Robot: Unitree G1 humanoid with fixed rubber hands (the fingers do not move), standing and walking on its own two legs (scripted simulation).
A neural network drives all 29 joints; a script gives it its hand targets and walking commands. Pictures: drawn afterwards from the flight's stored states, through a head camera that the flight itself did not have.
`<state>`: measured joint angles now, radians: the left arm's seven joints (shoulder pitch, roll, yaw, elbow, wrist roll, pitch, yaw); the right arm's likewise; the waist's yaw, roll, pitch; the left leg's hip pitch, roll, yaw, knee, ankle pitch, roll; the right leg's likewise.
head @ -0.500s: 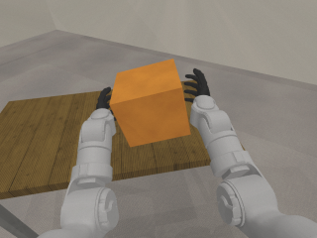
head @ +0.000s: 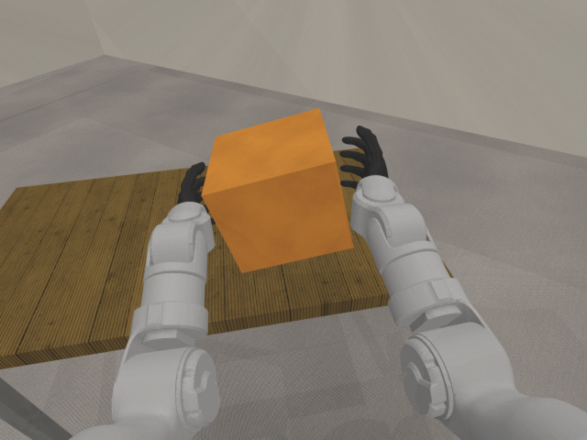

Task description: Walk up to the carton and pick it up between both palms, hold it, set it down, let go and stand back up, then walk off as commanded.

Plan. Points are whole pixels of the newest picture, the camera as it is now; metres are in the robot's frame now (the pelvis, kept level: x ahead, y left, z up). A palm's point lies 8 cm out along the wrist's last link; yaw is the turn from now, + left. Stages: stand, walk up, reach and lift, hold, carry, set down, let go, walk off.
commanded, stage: hold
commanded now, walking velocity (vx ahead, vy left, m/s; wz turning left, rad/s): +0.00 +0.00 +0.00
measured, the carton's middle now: (281, 189) +0.43 +0.01 +0.16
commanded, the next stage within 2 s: set down in 0.70 s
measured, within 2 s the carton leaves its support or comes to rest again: neither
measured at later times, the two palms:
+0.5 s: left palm (193, 214) +0.38 +0.13 +0.16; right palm (371, 182) +0.38 -0.12 +0.20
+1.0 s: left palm (195, 212) +0.39 +0.13 +0.16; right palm (373, 182) +0.38 -0.12 +0.19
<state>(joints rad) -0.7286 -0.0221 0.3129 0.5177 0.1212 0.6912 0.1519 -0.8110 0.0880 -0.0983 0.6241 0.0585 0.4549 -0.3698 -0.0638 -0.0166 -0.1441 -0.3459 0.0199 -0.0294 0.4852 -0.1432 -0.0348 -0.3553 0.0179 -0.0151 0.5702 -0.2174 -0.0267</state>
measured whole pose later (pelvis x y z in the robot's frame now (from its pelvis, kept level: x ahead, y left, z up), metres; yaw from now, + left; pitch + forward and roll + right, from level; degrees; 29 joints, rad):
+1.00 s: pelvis +0.00 +0.00 +0.00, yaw +0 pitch -2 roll +1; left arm -0.73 -0.04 0.38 0.53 0.16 0.61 0.07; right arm -0.83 0.15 -0.25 0.71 0.00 0.29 -0.32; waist -0.06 -0.03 -0.10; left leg -0.30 0.02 -0.03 0.46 -0.14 -0.04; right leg -0.31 0.02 -0.02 0.56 -0.22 -0.03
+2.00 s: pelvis +0.05 +0.00 +0.01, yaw +0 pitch +1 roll +1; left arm -0.57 -0.05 0.35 0.69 0.20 0.25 0.05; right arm -0.72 0.22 -0.32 0.88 -0.13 -0.12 -0.27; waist -0.06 -0.08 -0.02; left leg -0.24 0.02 -0.03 0.41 -0.18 -0.05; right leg -0.25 0.02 -0.02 0.48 -0.24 -0.03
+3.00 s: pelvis +0.07 +0.01 +0.01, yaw +0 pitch +2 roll +1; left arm -0.66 -0.05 0.46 0.95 0.22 -0.02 0.00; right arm -0.66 0.29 -0.58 0.91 -0.37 -0.19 -0.25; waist -0.06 -0.09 0.01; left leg -0.24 0.01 -0.03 0.41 -0.20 -0.04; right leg -0.24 0.01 -0.02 0.48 -0.27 -0.02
